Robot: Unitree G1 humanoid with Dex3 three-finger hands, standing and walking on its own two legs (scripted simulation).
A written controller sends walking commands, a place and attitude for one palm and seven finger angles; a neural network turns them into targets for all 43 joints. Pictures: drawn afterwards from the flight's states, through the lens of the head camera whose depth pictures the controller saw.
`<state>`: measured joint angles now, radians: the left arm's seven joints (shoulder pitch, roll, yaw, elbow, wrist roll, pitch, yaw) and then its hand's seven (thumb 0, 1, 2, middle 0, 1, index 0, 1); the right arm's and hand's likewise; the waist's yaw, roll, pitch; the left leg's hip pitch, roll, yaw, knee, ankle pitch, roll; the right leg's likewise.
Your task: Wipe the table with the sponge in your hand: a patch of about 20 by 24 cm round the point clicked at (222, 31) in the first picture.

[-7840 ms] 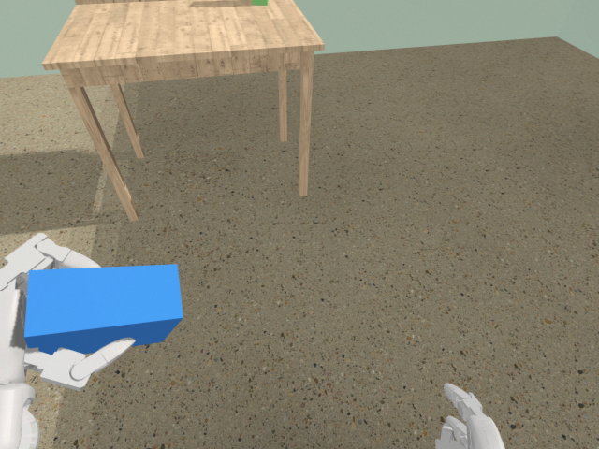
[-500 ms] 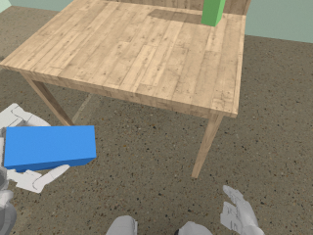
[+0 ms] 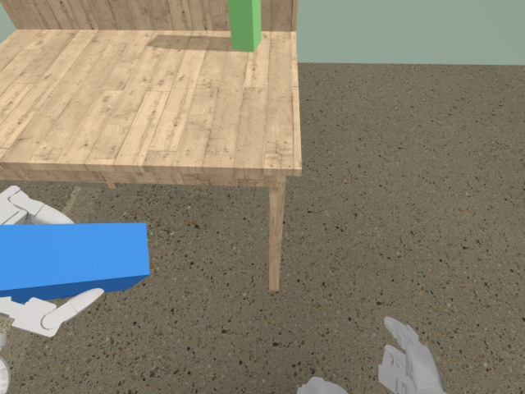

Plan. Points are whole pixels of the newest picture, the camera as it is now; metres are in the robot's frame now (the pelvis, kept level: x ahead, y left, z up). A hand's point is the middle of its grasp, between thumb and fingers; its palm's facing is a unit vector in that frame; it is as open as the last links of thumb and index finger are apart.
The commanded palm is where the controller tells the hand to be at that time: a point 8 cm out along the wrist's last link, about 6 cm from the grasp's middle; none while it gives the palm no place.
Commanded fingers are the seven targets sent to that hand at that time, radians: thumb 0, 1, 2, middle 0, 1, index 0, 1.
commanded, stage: turn to face it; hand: left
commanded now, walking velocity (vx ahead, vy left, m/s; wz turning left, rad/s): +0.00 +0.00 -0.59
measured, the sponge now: (97, 261) +0.22 +0.21 +0.15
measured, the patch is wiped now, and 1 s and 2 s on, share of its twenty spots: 0.00 0.00 0.00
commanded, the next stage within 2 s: take the last steps up to it in 0.62 s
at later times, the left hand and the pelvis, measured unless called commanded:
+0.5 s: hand (164, 251) +0.23 +0.13 +0.18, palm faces +0.14 -0.85 -0.50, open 10.1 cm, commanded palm +0.18 +0.19 +0.19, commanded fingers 0.00 0.10 1.30 -1.20 -1.60 -1.20 -1.60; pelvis -0.04 -0.05 +0.01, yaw -13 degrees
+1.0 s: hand (214, 299) +0.18 +0.07 +0.18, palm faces +0.04 -0.84 -0.55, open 10.1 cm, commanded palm +0.15 +0.14 +0.19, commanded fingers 0.00 0.10 1.30 -1.20 -1.60 -1.20 -1.60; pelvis -0.09 -0.08 +0.02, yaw -18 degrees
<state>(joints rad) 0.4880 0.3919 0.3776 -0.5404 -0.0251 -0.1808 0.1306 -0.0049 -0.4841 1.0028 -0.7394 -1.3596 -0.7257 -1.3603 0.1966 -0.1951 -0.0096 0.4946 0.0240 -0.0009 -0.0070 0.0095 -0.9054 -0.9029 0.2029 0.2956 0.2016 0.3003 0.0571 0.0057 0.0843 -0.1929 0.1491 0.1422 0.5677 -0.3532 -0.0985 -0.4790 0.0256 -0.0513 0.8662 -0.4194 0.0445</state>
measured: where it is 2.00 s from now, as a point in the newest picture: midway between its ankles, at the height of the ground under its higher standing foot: outside the picture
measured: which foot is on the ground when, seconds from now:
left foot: down 0.00-0.06, up 0.08-0.52, down 0.54-0.74, up 0.76-1.00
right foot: up 0.00-0.04, down 0.06-0.56, up 0.58-0.70, down 0.72-1.00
